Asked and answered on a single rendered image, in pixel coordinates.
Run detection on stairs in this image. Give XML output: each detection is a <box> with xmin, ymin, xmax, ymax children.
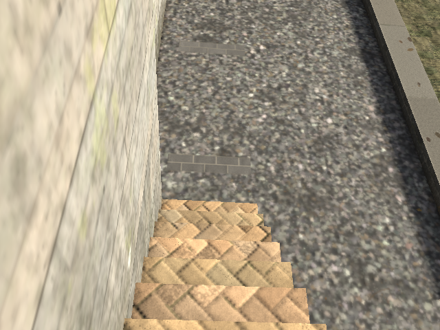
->
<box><xmin>123</xmin><ymin>199</ymin><xmax>327</xmax><ymax>330</ymax></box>

